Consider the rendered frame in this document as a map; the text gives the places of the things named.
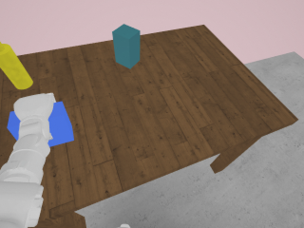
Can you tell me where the robot left forearm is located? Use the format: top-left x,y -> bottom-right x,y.
0,115 -> 50,185

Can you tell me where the left robot upper arm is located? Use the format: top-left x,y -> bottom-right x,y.
0,180 -> 44,228

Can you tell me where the sponge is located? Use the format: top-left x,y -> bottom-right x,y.
7,101 -> 74,147

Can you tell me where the robot left hand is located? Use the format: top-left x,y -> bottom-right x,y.
13,92 -> 56,141

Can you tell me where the table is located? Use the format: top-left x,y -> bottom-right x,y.
0,25 -> 298,228

